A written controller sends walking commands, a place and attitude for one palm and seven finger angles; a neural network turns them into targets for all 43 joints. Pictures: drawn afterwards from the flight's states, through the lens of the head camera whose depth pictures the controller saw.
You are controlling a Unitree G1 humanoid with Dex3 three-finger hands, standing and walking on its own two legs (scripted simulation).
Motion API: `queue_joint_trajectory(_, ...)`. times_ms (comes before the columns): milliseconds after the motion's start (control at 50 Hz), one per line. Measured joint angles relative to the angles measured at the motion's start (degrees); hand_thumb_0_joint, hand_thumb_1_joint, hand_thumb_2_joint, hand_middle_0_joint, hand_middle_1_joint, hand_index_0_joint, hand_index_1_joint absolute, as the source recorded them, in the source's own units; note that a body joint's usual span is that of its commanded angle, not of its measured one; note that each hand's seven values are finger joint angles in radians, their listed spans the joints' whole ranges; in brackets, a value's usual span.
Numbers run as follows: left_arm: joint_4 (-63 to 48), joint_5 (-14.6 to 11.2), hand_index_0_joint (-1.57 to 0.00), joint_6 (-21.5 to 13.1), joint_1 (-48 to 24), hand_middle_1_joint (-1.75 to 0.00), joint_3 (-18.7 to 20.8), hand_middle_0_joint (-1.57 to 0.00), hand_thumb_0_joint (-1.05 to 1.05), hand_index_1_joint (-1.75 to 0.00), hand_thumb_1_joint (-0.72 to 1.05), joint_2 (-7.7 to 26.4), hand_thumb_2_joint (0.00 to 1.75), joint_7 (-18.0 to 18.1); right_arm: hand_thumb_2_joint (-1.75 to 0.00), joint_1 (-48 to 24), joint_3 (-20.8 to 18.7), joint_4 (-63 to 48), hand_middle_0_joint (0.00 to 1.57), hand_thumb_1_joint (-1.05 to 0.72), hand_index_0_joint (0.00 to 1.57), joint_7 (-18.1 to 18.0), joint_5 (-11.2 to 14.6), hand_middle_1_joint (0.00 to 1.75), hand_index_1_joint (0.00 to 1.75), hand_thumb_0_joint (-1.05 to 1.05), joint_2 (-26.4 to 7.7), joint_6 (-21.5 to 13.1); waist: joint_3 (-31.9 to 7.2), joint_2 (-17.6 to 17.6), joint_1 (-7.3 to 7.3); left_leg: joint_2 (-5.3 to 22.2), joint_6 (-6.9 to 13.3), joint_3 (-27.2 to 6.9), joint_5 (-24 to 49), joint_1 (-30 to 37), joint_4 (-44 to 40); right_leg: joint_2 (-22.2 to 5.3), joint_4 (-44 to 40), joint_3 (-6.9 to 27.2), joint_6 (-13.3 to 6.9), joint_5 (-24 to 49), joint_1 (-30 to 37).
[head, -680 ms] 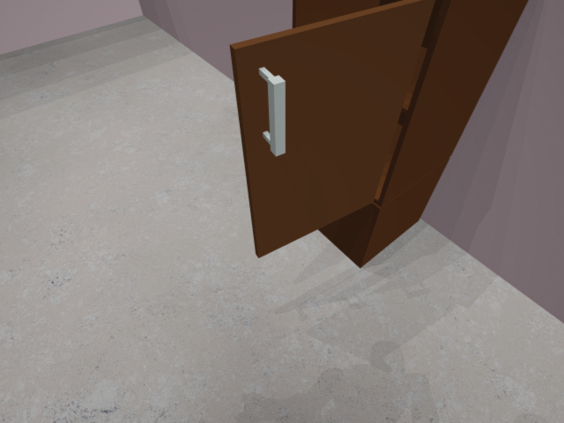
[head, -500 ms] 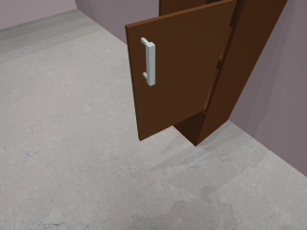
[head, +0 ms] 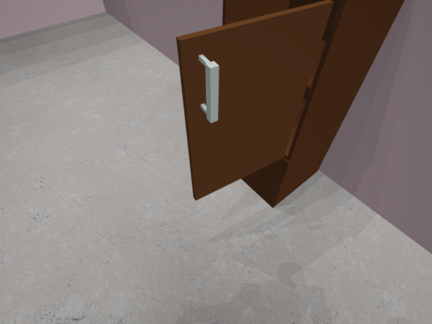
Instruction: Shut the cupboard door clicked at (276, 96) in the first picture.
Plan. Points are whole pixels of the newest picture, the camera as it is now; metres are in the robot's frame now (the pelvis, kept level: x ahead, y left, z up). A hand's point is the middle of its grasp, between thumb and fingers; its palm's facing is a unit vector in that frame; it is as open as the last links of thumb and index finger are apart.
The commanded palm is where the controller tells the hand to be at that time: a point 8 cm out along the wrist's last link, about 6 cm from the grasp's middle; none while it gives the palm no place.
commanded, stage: look at it before walking up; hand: left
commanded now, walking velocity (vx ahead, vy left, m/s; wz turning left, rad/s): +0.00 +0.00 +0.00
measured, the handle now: (207, 89) +0.57 +0.05 +0.12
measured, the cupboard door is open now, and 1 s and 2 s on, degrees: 81 81 81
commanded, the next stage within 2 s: walk to a spot facing it in 0.16 s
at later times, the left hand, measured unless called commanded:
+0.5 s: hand out of the picture +0.05 +0.22 -0.17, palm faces -0.06 -0.96 -0.29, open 7.4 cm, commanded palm none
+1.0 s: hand out of the picture +0.05 +0.15 -0.17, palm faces -0.28 -0.92 -0.26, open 7.4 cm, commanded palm none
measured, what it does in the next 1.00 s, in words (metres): lifts its left foot, turning right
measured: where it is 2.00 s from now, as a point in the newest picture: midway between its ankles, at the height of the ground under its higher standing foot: outside the picture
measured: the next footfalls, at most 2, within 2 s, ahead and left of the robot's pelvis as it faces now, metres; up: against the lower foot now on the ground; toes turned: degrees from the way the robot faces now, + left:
left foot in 1.16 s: +0.06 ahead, +0.11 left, +0.00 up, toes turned -29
right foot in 1.42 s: -0.07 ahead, -0.15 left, +0.00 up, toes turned -38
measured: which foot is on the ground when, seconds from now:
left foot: down 0.00-0.72, up 0.74-1.00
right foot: down 0.00-1.00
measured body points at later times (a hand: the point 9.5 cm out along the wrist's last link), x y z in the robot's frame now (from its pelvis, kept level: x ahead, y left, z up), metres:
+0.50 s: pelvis -0.01 +0.00 -0.01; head +0.02 +0.00 +0.44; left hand +0.06 +0.27 -0.15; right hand +0.05 -0.27 -0.15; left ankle -0.02 +0.11 -0.75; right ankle -0.04 -0.10 -0.75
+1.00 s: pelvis -0.04 -0.03 +0.00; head +0.03 -0.06 +0.44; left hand +0.06 +0.20 -0.15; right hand -0.01 -0.31 -0.15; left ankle -0.01 +0.14 -0.69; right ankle -0.05 -0.11 -0.75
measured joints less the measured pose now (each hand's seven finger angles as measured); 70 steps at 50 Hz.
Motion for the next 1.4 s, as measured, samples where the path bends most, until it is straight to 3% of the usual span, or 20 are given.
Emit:
queue_joint_trajectory(380,-0.57,0.00,-0.21,0.90,0.49,-0.30,0.33,-0.20,0.00,-0.30,0.90,-0.33,0.90,0.31,-0.90,-0.02,-0.11,-0.62,0.20,-0.91,0.20,-0.54,-0.15,0.30,0.30,0.00,0.54,0.27,0.08,0.09,0.59,0.13,0.13,1.12,-0.47,-0.63,1.04,0.04,1.46,1.08,0.25,-0.25,-1.24)
queue_joint_trajectory(560,-4.11,0.32,-0.20,4.09,3.05,-0.30,1.42,-0.20,0.00,-0.30,0.91,-2.95,0.90,-0.29,-0.90,1.75,-1.20,-4.97,0.20,-0.91,0.20,-1.17,-0.39,0.30,0.30,0.00,4.52,1.91,1.80,-0.93,1.09,1.55,0.13,6.13,-5.08,-4.42,9.73,1.30,14.11,5.54,0.14,-4.63,-8.75)
queue_joint_trajectory(660,-6.65,0.46,-0.20,5.61,3.08,-0.30,2.16,-0.20,0.00,-0.30,0.91,-4.77,0.90,-1.13,-0.90,3.53,-1.80,-6.37,0.20,-0.91,0.20,-1.18,-1.01,0.30,0.30,0.00,5.15,2.02,4.15,-0.06,1.68,3.01,-0.33,8.90,-6.72,-5.13,13.33,-0.26,28.97,2.25,0.96,-15.07,-14.58)
queue_joint_trajectory(700,-7.87,0.54,-0.21,5.26,3.57,-0.30,2.42,-0.20,0.00,-0.30,0.91,-5.50,0.90,-1.53,-0.90,4.31,-2.09,-6.58,0.20,-0.91,0.20,-1.12,-1.01,0.30,0.30,0.00,4.86,2.39,4.47,1.26,1.92,4.50,-1.25,9.32,-7.95,-6.20,16.08,-0.91,25.77,0.96,1.09,-11.62,-13.61)
queue_joint_trajectory(720,-8.76,0.74,-0.21,4.66,4.37,-0.30,2.55,-0.20,0.00,-0.30,0.91,-5.29,0.90,-1.65,-0.90,4.74,-2.23,-6.81,0.20,-0.91,0.20,-1.03,-0.76,0.30,0.30,0.00,4.97,2.80,3.95,0.85,2.05,4.71,-1.52,9.46,-9.20,-7.95,19.03,-1.50,21.34,2.02,0.56,-6.95,-12.81)
queue_joint_trajectory(780,-9.02,0.89,-0.21,3.84,4.65,-0.30,2.83,-0.20,0.00,-0.30,0.91,-5.98,0.90,-0.82,-0.90,3.47,-3.13,-6.96,0.20,-0.91,0.20,-0.57,-0.11,0.30,0.30,0.01,4.49,4.44,5.23,1.90,1.69,3.78,-1.96,2.74,-18.06,-15.03,36.35,0.38,22.56,2.05,-1.24,-6.95,-14.09)
queue_joint_trajectory(820,-9.10,0.89,-0.21,4.02,5.27,-0.30,2.95,-0.20,0.00,-0.30,0.91,-6.30,0.90,-0.36,-0.90,2.43,-3.49,-7.34,0.20,-0.91,0.20,-0.27,-0.09,0.30,0.30,0.01,4.40,4.74,5.42,1.39,1.80,2.70,-2.22,0.57,-17.09,-18.74,44.34,1.13,19.97,3.14,-1.75,-5.97,-13.95)
queue_joint_trajectory(860,-8.96,0.87,-0.21,3.93,5.91,-0.30,3.00,-0.20,0.00,-0.30,0.90,-6.39,0.90,-0.01,-0.90,1.30,-3.60,-8.26,0.20,-0.91,0.20,-0.24,-0.06,0.30,0.30,0.01,4.49,4.37,5.52,0.18,1.98,2.06,-2.72,-0.14,-15.68,-20.52,46.63,1.54,16.61,5.10,-1.75,-3.49,-13.74)
queue_joint_trajectory(1060,-9.19,1.09,-0.21,3.68,6.85,-0.30,3.67,-0.20,0.00,-0.30,0.90,-5.72,0.90,0.34,-0.90,-3.01,-3.11,-11.78,0.20,-0.91,0.20,-1.28,0.95,0.30,0.30,0.01,5.26,2.67,4.12,-2.78,2.94,0.46,-3.31,-2.30,-16.44,-16.27,30.91,3.76,10.13,13.25,-1.08,1.66,-13.39)
queue_joint_trajectory(1140,-9.87,0.78,-0.21,4.50,6.15,-0.30,4.05,-0.20,0.00,-0.30,0.90,-4.61,0.90,0.21,-0.90,-3.08,-2.48,-13.25,0.20,-0.91,0.20,-1.42,1.10,0.30,0.30,0.00,5.69,1.60,2.98,-2.88,2.50,0.46,-2.33,-2.85,-10.23,-10.87,16.04,5.60,13.16,15.20,0.24,0.62,-15.47)
queue_joint_trajectory(1160,-10.20,0.48,-0.21,4.75,6.01,-0.30,4.00,-0.20,0.00,-0.30,0.90,-4.72,0.90,-0.01,-0.90,-2.33,-2.41,-13.91,0.20,-0.91,0.20,-1.48,0.76,0.30,0.30,0.00,5.07,1.05,2.19,-1.14,2.03,1.99,-1.17,-4.12,-6.64,-9.73,11.95,6.82,16.29,13.80,0.66,-2.87,-17.29)
queue_joint_trajectory(1200,-10.50,0.43,-0.21,5.31,3.88,-0.30,4.28,-0.20,0.00,-0.30,0.90,-3.39,0.90,-0.59,-0.90,-1.65,-2.21,-13.85,0.20,-0.91,0.20,-1.91,-0.10,0.30,0.30,0.00,5.69,0.82,3.52,-2.12,2.22,1.93,-1.41,-3.23,-5.29,-9.78,13.81,5.06,27.52,9.93,2.47,-12.48,-20.91)
queue_joint_trajectory(1240,-11.42,0.74,-0.21,5.44,2.61,-0.30,4.90,-0.20,0.00,-0.30,0.91,-2.11,0.90,-1.26,-0.90,-0.20,-1.58,-13.70,0.20,-0.91,0.20,-1.74,-0.80,0.30,0.30,0.00,6.45,1.12,3.92,-2.89,2.83,2.65,-1.94,-1.98,-6.36,-8.78,13.55,3.21,37.31,6.33,3.84,-15.24,-24.02)
queue_joint_trajectory(1280,-12.30,0.81,-0.20,5.49,1.48,-0.30,5.18,-0.20,0.00,-0.30,0.91,-1.46,0.90,-1.84,-0.90,1.42,-1.32,-13.69,0.20,-0.91,0.20,-1.57,-1.19,0.30,0.30,0.00,6.66,1.33,3.98,-2.31,3.01,3.98,-2.47,-1.32,-6.53,-8.03,12.64,1.50,41.41,3.49,4.66,-15.60,-25.22)
queue_joint_trajectory(1360,-14.01,0.70,-0.20,4.99,0.53,-0.30,4.72,-0.19,0.00,-0.30,0.91,-1.22,0.90,-2.62,-0.90,3.58,-1.45,-13.74,0.20,-0.91,0.20,-1.31,-1.48,0.30,0.30,0.00,5.94,1.50,4.51,0.27,2.55,7.07,-3.50,0.75,-7.59,-7.27,13.44,-0.93,32.87,-0.27,4.56,-14.84,-21.59)
queue_joint_trajectory(1400,-14.38,0.59,-0.20,4.43,0.68,-0.30,4.43,-0.19,0.00,-0.30,0.91,-1.08,0.90,-2.90,-0.90,4.61,-1.74,-13.86,0.20,-0.91,0.20,-0.98,-1.22,0.30,0.30,0.00,5.25,1.65,4.41,1.22,2.07,8.43,-4.30,2.21,-9.56,-7.64,16.17,-1.26,24.76,-1.44,3.86,-9.86,-17.93)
